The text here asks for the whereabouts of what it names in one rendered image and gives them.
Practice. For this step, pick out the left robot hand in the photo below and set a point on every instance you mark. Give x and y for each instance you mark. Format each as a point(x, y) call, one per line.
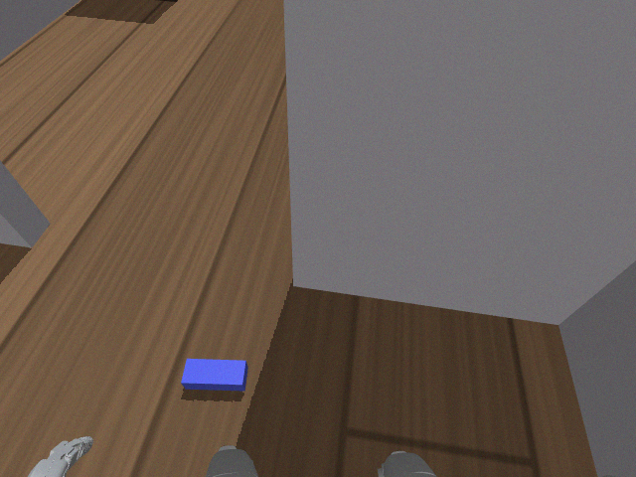
point(62, 458)

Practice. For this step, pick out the carton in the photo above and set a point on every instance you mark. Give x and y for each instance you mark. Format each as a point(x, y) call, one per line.
point(215, 375)

